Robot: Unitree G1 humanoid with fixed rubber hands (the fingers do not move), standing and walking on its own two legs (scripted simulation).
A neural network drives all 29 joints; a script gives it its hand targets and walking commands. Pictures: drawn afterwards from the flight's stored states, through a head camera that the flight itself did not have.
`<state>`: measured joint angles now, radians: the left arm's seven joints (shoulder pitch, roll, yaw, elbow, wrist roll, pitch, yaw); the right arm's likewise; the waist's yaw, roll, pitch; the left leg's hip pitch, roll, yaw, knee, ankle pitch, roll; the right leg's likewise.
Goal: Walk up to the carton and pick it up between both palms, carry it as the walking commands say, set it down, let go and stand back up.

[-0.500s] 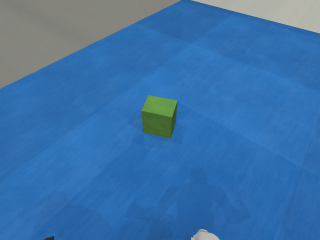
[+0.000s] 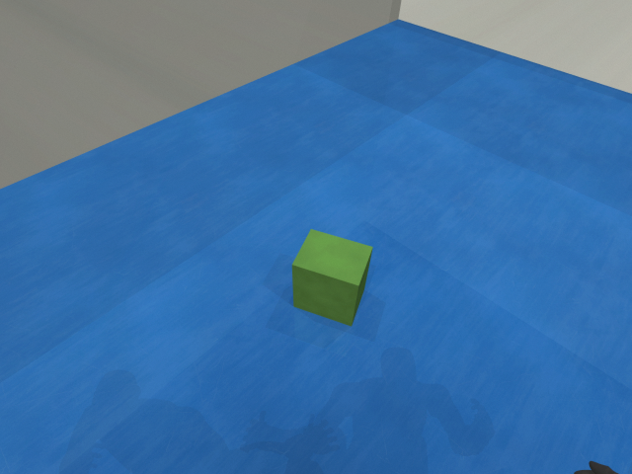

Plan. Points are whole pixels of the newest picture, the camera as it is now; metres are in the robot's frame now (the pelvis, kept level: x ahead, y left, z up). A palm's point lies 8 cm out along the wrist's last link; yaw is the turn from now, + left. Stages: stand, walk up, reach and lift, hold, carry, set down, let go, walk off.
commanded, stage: walk up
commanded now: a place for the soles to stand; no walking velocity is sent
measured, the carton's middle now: (331, 278) +0.85 -0.01 -0.63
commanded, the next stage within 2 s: none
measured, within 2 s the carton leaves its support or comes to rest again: neither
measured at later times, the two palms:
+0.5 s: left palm (100, 392) +0.23 +0.32 -0.06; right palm (585, 395) +0.27 -0.35 -0.07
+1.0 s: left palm (185, 284) +0.43 +0.27 -0.08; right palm (574, 337) +0.37 -0.39 -0.10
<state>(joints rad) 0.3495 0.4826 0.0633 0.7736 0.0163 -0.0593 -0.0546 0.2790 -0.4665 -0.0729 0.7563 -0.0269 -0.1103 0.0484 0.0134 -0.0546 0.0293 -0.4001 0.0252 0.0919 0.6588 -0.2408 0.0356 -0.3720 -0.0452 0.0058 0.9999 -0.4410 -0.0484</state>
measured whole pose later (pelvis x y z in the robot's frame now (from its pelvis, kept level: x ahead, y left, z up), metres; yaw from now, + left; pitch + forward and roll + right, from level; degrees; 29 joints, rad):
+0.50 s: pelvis +0.17 -0.03 +0.01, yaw -1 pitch -1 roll +0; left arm 0.33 0.49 0.08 0.75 0.01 -0.09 -0.05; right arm 0.29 -0.46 -0.05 0.75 -0.02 -0.08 0.06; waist 0.04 0.02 0.05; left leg -0.45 0.05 0.05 0.75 -0.37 0.03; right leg -0.31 -0.06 -0.07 0.63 -0.30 -0.04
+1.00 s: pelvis +0.31 -0.06 -0.01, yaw -1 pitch -1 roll +1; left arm 0.20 0.45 0.04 0.79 0.02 -0.06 -0.01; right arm 0.29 -0.46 -0.04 0.78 0.00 -0.05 0.00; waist -0.01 0.01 0.09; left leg -0.35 0.04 0.01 0.76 -0.45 0.04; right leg -0.46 -0.05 -0.04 0.74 -0.27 -0.01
